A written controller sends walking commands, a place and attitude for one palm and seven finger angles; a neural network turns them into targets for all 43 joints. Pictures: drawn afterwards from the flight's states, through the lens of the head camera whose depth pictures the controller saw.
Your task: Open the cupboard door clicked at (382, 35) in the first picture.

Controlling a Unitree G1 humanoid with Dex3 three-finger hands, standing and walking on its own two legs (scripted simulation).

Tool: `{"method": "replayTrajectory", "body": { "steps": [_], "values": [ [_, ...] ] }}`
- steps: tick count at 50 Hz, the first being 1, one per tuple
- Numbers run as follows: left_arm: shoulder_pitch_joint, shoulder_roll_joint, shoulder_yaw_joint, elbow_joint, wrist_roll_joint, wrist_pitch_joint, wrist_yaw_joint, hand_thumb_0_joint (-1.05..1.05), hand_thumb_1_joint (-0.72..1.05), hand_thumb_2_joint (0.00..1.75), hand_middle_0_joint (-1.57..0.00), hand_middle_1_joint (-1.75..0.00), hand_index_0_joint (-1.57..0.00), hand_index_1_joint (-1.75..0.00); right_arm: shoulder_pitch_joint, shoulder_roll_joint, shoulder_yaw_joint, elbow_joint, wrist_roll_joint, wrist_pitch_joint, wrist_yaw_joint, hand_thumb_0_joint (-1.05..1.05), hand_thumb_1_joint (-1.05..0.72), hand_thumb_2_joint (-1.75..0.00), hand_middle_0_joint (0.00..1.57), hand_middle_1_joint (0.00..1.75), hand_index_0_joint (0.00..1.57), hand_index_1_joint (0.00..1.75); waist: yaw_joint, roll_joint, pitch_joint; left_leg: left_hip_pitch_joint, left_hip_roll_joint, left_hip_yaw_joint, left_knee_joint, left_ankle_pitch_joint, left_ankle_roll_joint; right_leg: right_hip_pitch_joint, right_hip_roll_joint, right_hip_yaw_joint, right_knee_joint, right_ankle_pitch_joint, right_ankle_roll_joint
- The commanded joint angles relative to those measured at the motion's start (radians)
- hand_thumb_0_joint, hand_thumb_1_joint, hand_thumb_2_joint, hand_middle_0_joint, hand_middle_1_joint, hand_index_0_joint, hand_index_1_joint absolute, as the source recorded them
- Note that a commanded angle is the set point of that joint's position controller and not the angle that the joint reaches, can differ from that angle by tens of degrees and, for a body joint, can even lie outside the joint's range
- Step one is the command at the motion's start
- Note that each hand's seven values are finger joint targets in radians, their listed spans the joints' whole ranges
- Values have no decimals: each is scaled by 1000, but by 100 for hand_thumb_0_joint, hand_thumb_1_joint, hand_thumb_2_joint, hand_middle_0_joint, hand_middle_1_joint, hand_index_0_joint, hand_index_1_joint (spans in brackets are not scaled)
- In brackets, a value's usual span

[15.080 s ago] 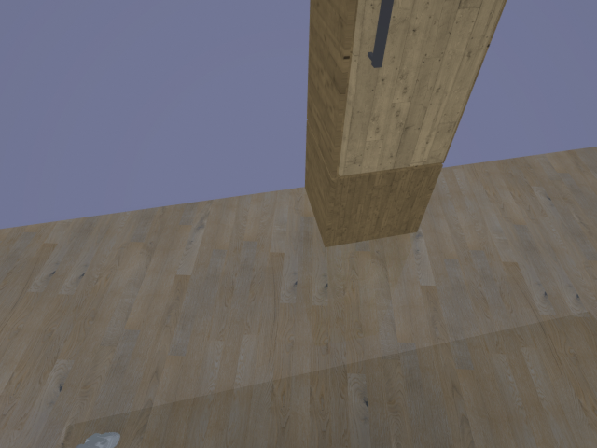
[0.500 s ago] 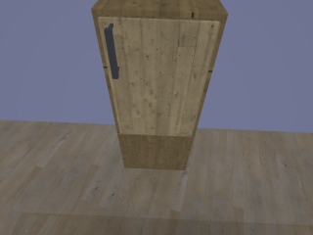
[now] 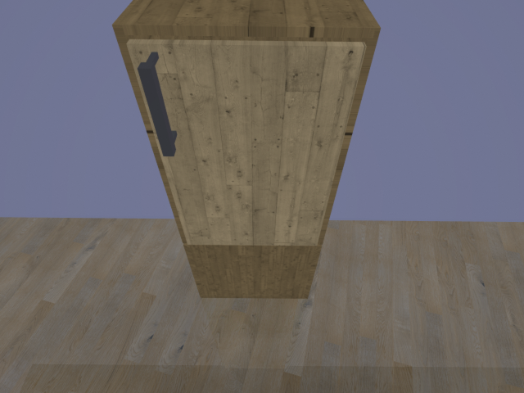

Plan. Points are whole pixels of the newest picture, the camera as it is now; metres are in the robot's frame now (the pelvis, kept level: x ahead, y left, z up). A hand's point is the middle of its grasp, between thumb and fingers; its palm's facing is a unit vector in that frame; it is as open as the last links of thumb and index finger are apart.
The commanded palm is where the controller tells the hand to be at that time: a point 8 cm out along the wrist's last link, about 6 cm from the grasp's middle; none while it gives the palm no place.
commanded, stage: come to a stop and stand still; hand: left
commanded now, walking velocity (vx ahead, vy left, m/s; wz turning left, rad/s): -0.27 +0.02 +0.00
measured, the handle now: (161, 107) +0.54 +0.22 +0.16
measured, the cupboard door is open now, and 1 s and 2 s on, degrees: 0 0 0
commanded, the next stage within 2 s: look again from close up in 1.06 s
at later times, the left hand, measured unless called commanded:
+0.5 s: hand out of the picture +0.08 +0.20 -0.16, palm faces +0.01 -0.96 -0.27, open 7.4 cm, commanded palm none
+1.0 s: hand out of the picture -0.05 +0.21 -0.17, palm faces +0.02 -0.98 -0.21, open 7.4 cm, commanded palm none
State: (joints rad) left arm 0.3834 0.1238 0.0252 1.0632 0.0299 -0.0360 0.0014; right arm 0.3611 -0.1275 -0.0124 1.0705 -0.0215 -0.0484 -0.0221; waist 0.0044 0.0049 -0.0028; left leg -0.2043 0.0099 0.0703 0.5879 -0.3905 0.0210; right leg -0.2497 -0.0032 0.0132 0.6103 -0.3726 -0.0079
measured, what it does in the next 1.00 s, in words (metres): shifts its weight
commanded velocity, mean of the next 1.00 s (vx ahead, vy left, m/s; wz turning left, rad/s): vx -0.05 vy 0.01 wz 0.00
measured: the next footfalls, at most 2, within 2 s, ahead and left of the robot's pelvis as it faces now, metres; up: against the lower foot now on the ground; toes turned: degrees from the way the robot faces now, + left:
none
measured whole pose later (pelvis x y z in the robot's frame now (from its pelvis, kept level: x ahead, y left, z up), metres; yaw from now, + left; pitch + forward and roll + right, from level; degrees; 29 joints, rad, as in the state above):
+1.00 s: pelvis -0.05 +0.03 +0.01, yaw +1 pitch -1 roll -1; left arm 0.37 0.20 -0.01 0.98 0.02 0.03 0.02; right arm 0.32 -0.19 0.00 1.01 -0.03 0.02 0.00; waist 0.00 -0.01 0.00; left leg -0.29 -0.02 0.08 0.51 -0.20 0.06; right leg -0.28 -0.04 -0.02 0.51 -0.22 0.01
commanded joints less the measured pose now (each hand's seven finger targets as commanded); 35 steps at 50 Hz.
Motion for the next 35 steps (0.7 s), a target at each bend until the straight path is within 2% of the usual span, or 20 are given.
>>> {"method": "replayTrajectory", "body": {
  "steps": [1, 3, 4, 5, 6, 8, 10, 11, 14, 17, 19, 20, 21, 22, 23, 25, 26, 29, 31, 35],
  "values": [
    [181, 139, 24, 27, -14, -30, 41, 0, 90, 90, -20, -30, -20, -30, -8, -67, -8, -55, 15, -13, -19, 0, -90, -90, 20, 30, 20, 30, 36, -245, -16, -253, 12, 4, 112, 79, -25, 335, -255, 190, -88, 1230, -130],
    [115, 146, 14, 7, -8, -17, 52, 0, 90, 90, -20, -30, -20, -30, -41, -52, -9, -51, 22, 4, -21, 0, -90, -90, 20, 30, 20, 30, 20, -151, 15, -228, 18, -5, 50, -44, -33, 290, -274, 173, -70, 1362, -136],
    [70, 153, 14, -8, -12, -10, 54, 0, 90, 90, -20, -30, -20, -30, -21, -53, -14, -36, 26, 11, -23, 0, -90, -90, 20, 30, 20, 30, -6, -132, 12, -154, 26, -7, -56, 61, -31, 243, -249, 144, -42, 1303, -120],
    [28, 155, 12, -27, -20, -1, 53, 0, 90, 90, -20, -30, -20, -30, 16, -64, -18, -20, 26, 17, -24, 0, -90, -90, 20, 30, 20, 30, -28, -95, -23, -27, 36, -11, -142, 350, -22, 178, -194, 88, -5, 1191, -75],
    [3, 144, 14, -49, -24, 5, 54, 0, 90, 90, -20, -30, -20, -30, 33, -89, -30, -10, 17, 19, -28, 0, -90, -90, 20, 30, 20, 30, -29, -32, -47, 100, 76, -10, -93, 676, -4, 90, -135, 47, 21, 1034, -35],
    [-44, 135, 20, -75, -20, 13, 57, 0, 90, 90, -20, -30, -20, -30, 41, -134, -45, -13, 11, 30, -32, 0, -90, -90, 20, 30, 20, 30, -33, 78, -29, 195, 158, -55, -45, 1047, 39, -36, -83, 1, 38, 601, -4],
    [-77, 110, 21, -95, -21, 27, 53, 0, 90, 90, -20, -30, -20, -30, 5, -156, -50, -24, 8, 34, -30, 0, -90, -90, 20, 30, 20, 30, -18, 175, 3, 242, 224, -120, -92, 1223, 101, -108, -38, -42, 43, 65, 13],
    [-85, 106, 20, -100, -19, 30, 49, 0, 90, 90, -20, -30, -20, -30, -19, -158, -50, -37, 6, 36, -29, 0, -90, -90, 20, 30, 20, 30, -16, 175, 21, 260, 227, -123, -90, 1239, 118, -121, -34, -52, 10, -8, 14],
    [-45, 123, 28, -98, -11, 31, 44, 0, 90, 90, -20, -30, -20, -30, -71, -168, -52, -71, 8, 40, -27, 0, -90, -90, 20, 30, 20, 30, 14, 98, -32, 189, 184, -92, -55, 1022, 78, 4, -58, -50, -97, 270, 5],
    [-24, 193, 35, -89, -7, 20, 49, 0, 90, 90, -20, -30, -20, -30, -73, -128, -54, -93, 10, 50, -24, 0, -90, -90, 20, 30, 20, 30, 10, -130, -82, -22, 63, -12, 45, 457, -9, 176, -227, 105, -71, 935, -75],
    [-33, 200, 27, -82, -6, 23, 49, 0, 90, 90, -20, -30, -20, -30, -106, -91, -43, -99, 13, 56, -16, 0, -90, -90, 20, 30, 20, 30, 20, -219, -62, -135, 9, -16, 103, -30, -29, 214, -300, 155, -108, 1059, -158],
    [-22, 225, 33, -111, 4, 4, 85, 0, 90, 90, -20, -30, -20, -30, -197, -153, -56, -189, 23, 30, -7, 0, -90, -90, 20, 30, 20, 30, 16, -188, -110, -194, -25, 26, 96, -107, -44, 301, -258, 254, -47, 1490, -99],
    [-68, 274, 43, -150, -3, -1, 87, 0, 90, 90, -20, -30, -20, -30, -167, -135, -50, -215, 28, 28, 0, 0, -90, -90, 20, 30, 20, 30, -25, -134, -129, -212, -27, 33, -23, 17, -29, 360, -274, 144, 43, 1474, -88],
    [-63, 262, 35, -172, -14, 4, 83, 0, 90, 90, -20, -30, -20, -30, -108, -116, -43, -190, 21, 27, 5, 0, -90, -90, 20, 30, 20, 30, -23, -197, -214, -87, -25, 10, -102, 181, -1, 305, -231, 95, 110, 1335, -68],
    [-94, 232, 27, -187, -26, 8, 78, 0, 90, 90, -20, -30, -20, -30, -87, -153, -48, -184, 13, 31, 3, 0, -90, -90, 20, 30, 20, 30, -34, -166, -218, 8, 20, -19, -84, 369, 20, 221, -187, 52, 104, 1120, -43],
    [-113, 196, 18, -212, -17, 26, 72, 0, 90, 90, -20, -30, -20, -30, -112, -172, -45, -201, 8, 42, 2, 0, -90, -90, 20, 30, 20, 30, -12, -17, -89, 26, 113, -89, -49, 541, 43, 44, -121, 19, -12, 526, -23],
    [-119, 186, 11, -212, -11, 33, 69, 0, 90, 90, -20, -30, -20, -30, -131, -170, -40, -207, 3, 41, 3, 0, -90, -90, 20, 30, 20, 30, -2, 44, -1, -14, 127, -115, -72, 558, 52, -6, -93, 11, -46, 358, -19],
    [-101, 198, 3, -203, -11, 36, 54, 0, 90, 90, -20, -30, -20, -30, -149, -182, -33, -225, 2, 32, 5, 0, -90, -90, 20, 30, 20, 30, 4, 73, 37, -67, 113, -151, -136, 432, 52, -1, -70, 18, -97, 217, -24],
    [-115, 202, -1, -207, -10, 34, 46, 0, 90, 90, -20, -30, -20, -30, -145, -189, -31, -226, 3, 31, 7, 0, -90, -90, 20, 30, 20, 30, -2, -11, 17, -72, 106, -144, -151, 291, 47, 9, -74, 27, -124, 183, -23],
    [-118, 204, -6, -217, -8, 45, 35, 0, 90, 90, -20, -30, -20, -30, -139, -202, -31, -221, -4, 41, 15, 0, -90, -90, 20, 30, 20, 30, -10, 27, 104, -170, 93, -170, -261, -113, 35, -58, -67, 34, -174, -34, -24]
  ]
}}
